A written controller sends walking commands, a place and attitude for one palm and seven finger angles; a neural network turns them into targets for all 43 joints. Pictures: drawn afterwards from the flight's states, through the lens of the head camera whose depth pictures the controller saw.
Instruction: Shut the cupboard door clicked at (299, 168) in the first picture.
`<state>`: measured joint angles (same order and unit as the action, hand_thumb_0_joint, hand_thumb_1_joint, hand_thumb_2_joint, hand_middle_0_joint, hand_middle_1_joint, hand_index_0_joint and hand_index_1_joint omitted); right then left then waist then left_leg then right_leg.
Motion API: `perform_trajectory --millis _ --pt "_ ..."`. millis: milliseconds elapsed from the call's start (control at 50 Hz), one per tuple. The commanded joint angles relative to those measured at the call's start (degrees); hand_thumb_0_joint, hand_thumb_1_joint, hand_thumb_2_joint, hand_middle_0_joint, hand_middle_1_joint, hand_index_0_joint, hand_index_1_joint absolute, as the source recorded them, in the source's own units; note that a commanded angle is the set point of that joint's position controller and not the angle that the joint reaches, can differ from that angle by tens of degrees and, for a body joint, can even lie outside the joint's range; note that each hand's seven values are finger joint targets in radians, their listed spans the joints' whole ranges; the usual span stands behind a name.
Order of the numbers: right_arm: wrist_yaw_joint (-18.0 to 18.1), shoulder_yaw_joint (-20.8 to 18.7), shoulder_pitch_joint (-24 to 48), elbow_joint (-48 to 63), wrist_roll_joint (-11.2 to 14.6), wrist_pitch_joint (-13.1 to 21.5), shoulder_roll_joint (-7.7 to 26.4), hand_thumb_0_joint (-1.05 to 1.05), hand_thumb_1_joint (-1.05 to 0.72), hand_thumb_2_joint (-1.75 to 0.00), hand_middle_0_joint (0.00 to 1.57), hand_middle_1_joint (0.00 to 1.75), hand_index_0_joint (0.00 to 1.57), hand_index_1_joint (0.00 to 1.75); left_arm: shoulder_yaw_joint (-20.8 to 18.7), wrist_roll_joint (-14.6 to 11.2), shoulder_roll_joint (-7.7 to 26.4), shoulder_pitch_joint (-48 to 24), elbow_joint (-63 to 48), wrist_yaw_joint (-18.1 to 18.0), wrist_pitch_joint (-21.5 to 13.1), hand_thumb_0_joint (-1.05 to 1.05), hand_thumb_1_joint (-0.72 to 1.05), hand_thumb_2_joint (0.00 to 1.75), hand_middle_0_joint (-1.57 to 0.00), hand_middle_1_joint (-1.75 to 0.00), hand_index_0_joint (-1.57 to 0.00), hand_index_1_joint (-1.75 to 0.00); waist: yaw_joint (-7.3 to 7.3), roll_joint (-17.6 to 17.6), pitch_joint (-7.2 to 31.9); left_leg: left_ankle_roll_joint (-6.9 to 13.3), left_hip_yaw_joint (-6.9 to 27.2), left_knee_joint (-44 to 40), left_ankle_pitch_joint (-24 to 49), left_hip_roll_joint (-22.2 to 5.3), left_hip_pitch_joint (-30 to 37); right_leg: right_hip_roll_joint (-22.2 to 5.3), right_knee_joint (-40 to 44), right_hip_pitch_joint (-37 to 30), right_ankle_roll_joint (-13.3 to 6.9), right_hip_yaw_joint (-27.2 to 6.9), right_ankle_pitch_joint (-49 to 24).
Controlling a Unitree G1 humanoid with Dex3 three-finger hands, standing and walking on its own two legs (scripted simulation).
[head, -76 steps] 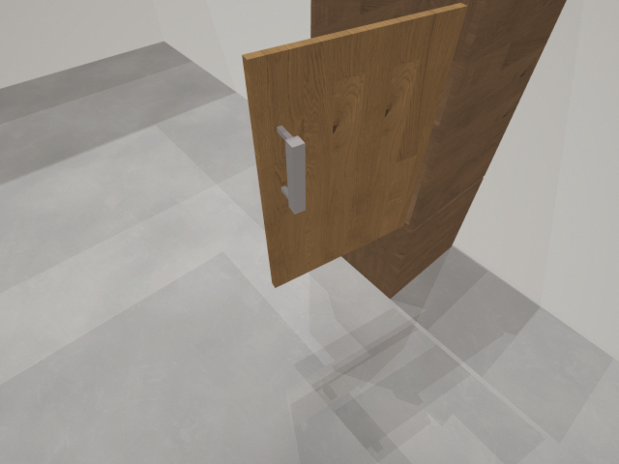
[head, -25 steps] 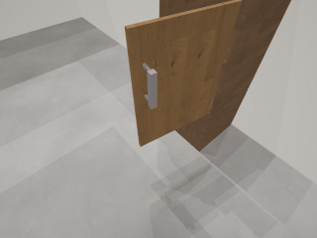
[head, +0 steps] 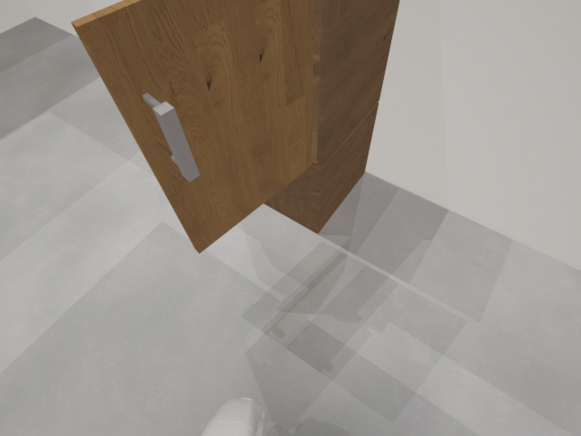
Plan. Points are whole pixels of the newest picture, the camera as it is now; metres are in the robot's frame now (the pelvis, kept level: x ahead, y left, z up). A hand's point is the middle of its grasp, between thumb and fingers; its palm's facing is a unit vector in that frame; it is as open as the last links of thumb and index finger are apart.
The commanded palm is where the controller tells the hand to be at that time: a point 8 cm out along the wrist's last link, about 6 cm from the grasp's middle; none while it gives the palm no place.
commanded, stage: walk to a spot facing it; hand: left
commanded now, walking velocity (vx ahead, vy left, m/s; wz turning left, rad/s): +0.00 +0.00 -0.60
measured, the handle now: (171, 138) +0.54 +0.25 +0.05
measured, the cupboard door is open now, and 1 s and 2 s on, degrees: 80 80 80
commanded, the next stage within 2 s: none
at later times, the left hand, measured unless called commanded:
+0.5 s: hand (158, 412) +0.15 +0.24 -0.17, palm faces -0.23 -0.94 -0.24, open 7.4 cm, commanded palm none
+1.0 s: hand (233, 378) +0.21 +0.13 -0.18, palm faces -0.60 -0.77 -0.19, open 7.4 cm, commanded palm none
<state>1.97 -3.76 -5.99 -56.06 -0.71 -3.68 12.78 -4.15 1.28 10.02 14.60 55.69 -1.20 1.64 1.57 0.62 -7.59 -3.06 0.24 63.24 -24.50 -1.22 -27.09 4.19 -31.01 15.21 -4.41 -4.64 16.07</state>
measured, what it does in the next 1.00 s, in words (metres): steps on the spot, turning right: left foot, then right foot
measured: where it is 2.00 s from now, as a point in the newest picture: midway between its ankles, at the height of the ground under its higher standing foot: outside the picture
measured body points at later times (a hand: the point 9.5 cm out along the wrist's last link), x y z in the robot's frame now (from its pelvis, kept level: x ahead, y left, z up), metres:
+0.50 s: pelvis +0.01 +0.05 +0.00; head +0.07 +0.05 +0.45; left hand +0.16 +0.29 -0.15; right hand +0.02 -0.22 -0.13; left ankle +0.02 +0.17 -0.74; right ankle -0.03 -0.09 -0.67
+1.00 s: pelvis +0.01 +0.04 -0.01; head +0.07 +0.02 +0.43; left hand +0.24 +0.17 -0.16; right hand -0.10 -0.21 -0.14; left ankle +0.09 +0.13 -0.74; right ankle -0.05 -0.08 -0.70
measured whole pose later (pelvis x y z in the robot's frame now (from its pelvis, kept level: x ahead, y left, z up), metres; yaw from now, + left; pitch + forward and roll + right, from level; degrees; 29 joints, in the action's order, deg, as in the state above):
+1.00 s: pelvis +0.01 +0.04 -0.01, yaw -38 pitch +1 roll -1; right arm 1.8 -1.4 -12.9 -51.0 -1.7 -0.3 12.2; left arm -4.0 1.4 13.3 7.7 50.9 1.1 4.6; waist -1.3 -2.0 -5.7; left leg -0.3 -3.8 36.0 -18.5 -3.8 -18.4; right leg 3.1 -50.7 26.7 0.9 -4.2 27.1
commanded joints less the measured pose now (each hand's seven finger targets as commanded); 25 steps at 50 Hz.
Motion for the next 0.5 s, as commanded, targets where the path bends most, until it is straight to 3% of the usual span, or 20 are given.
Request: perform_trajectory --millis 0,160,200,220,240,260,280,300,320,360,380,440,460,480 --pt "0.3 -0.9 2.4 5.8 0.2 1.4 3.4 0.00 -0.90 -0.90 0.20 0.30 0.20 0.30 -2.8 -0.1 11.7 5.4 -2.9 -0.8 -1.2 0.00 0.90 0.90 -0.20 -0.30 -0.20 -0.30 1.09 -6.9 10.5 -0.8 1.9 -1.7 1.3 -0.4 -5.8 -14.9 8.2 -14.5 -5.1 -17.6 -35.8" --pt "0.5 -0.8 4.4 8.6 0.8 2.5 3.3 0.00 -0.90 -0.90 0.20 0.30 0.20 0.30 -3.5 0.6 12.8 4.2 -4.7 -0.6 -0.7 0.00 0.90 0.90 -0.20 -0.30 -0.20 -0.30 1.42 -8.1 10.7 0.0 2.6 -15.2 -1.9 1.1 0.4 -14.5 7.4 -10.7 -7.4 -24.8 -32.0" --pt "0.7 -0.7 1.4 8.1 1.0 2.9 3.2 0.00 -0.90 -0.90 0.20 0.30 0.20 0.30 -3.6 0.4 13.4 1.8 -5.4 -0.4 -0.4 0.00 0.90 0.90 -0.20 -0.30 -0.20 -0.30 -0.33 -7.8 11.1 0.5 2.2 -23.8 1.3 2.0 6.1 -12.9 5.9 -7.3 -5.9 -24.5 -31.8" --pt "0.8 -0.7 -1.0 7.6 1.0 3.0 3.6 0.00 -0.90 -0.90 0.20 0.30 0.20 0.30 -3.5 0.2 13.2 0.5 -5.9 -0.2 -0.2 0.00 0.90 0.90 -0.20 -0.30 -0.20 -0.30 -1.42 -8.1 11.2 0.7 2.0 -29.4 5.5 2.4 11.3 -11.3 5.1 -3.8 -4.2 -23.7 -28.6" --pt "1.0 -0.8 -3.9 6.8 1.0 3.5 4.5 0.00 -0.90 -0.90 0.20 0.30 0.20 0.30 -3.2 -0.1 12.4 -1.3 -6.3 -0.1 -0.1 0.00 0.90 0.90 -0.20 -0.30 -0.20 -0.30 -3.01 -7.4 11.9 1.2 2.3 -37.7 10.2 1.1 19.8 -9.2 2.8 1.8 -1.6 -21.9 -23.8" --pt "1.3 -1.4 -5.1 6.8 0.5 4.0 8.2 0.00 -0.90 -0.90 0.20 0.30 0.20 0.30 -2.7 -0.5 9.6 -0.7 -7.3 0.2 0.1 0.00 0.90 0.90 -0.20 -0.30 -0.20 -0.30 -3.11 2.4 12.2 4.0 11.8 -44.4 9.9 -8.4 28.5 -2.9 -2.5 12.9 1.5 -16.3 -7.5" --pt "1.4 -2.3 -6.6 7.7 -0.6 4.3 13.7 0.00 -0.90 -0.90 0.20 0.30 0.20 0.30 -2.1 -0.9 7.3 -0.5 -8.8 1.1 -0.1 0.00 0.90 0.90 -0.20 -0.30 -0.20 -0.30 -3.20 18.0 11.8 11.4 26.4 -48.5 17.5 -24.4 30.1 2.4 -16.6 20.2 5.1 -4.4 18.9" --pt "1.7 -2.1 -6.3 8.9 -1.0 3.9 14.0 0.00 -0.90 -0.90 0.20 0.30 0.20 0.30 -2.6 -0.1 9.8 -2.6 -10.2 1.6 -0.4 0.00 0.90 0.90 -0.20 -0.30 -0.20 -0.30 -3.19 10.4 9.2 16.1 26.9 -47.8 20.3 -29.0 21.0 -1.7 -27.6 18.9 6.7 0.0 20.7" --pt "1.5 -1.5 -6.1 8.5 -1.7 4.3 11.9 0.00 -0.90 -0.90 0.20 0.30 0.20 0.30 -2.8 0.8 9.7 -4.3 -9.1 1.9 -0.2 0.00 0.90 0.90 -0.20 -0.30 -0.20 -0.30 -2.68 6.8 7.9 15.4 23.4 -46.4 29.6 -24.6 19.6 -1.7 -34.5 19.5 7.1 0.1 17.0" --pt "1.4 -0.3 -3.5 9.4 -1.3 4.4 9.0 0.00 -0.90 -0.90 0.20 0.30 0.20 0.30 -2.6 0.3 8.6 -3.0 -8.3 2.4 0.2 0.00 0.90 0.90 -0.20 -0.30 -0.20 -0.30 -0.76 11.8 8.4 12.1 10.1 -42.0 41.1 -18.4 19.1 -4.1 -38.3 19.1 7.7 1.8 13.0" --pt "1.4 -0.3 -3.6 9.5 -1.4 4.3 8.8 0.00 -0.90 -0.90 0.20 0.30 0.20 0.30 -2.5 0.0 8.1 -3.5 -8.5 2.7 0.4 0.00 0.90 0.90 -0.20 -0.30 -0.20 -0.30 -0.72 11.0 8.5 11.5 6.5 -41.4 43.1 -16.8 20.3 -4.5 -37.4 19.1 8.0 2.8 11.8" --pt "1.2 -0.9 -6.3 8.6 -1.4 4.2 9.7 0.00 -0.90 -0.90 0.20 0.30 0.20 0.30 -1.6 -0.1 7.1 -6.0 -9.7 3.4 0.8 0.00 0.90 0.90 -0.20 -0.30 -0.20 -0.30 -1.92 11.4 9.5 10.1 0.6 -40.0 41.8 -15.5 22.1 -5.5 -25.7 15.0 7.9 6.4 10.0" --pt "1.0 -0.9 -7.6 8.2 -1.5 4.1 9.9 0.00 -0.90 -0.90 0.20 0.30 0.20 0.30 -1.4 0.0 7.1 -7.5 -10.0 3.5 0.7 0.00 0.90 0.90 -0.20 -0.30 -0.20 -0.30 -2.83 10.3 8.7 9.8 0.1 -39.7 42.3 -15.6 21.7 -5.0 -22.0 13.4 7.7 7.9 9.4" --pt "0.9 -1.2 -8.7 7.7 -1.4 4.0 10.7 0.00 -0.90 -0.90 0.20 0.30 0.20 0.30 -1.2 0.0 6.7 -8.3 -10.1 3.7 0.7 0.00 0.90 0.90 -0.20 -0.30 -0.20 -0.30 -3.29 11.4 8.2 9.6 -0.7 -39.7 42.2 -15.9 20.9 -4.6 -19.7 11.6 7.3 8.9 9.0"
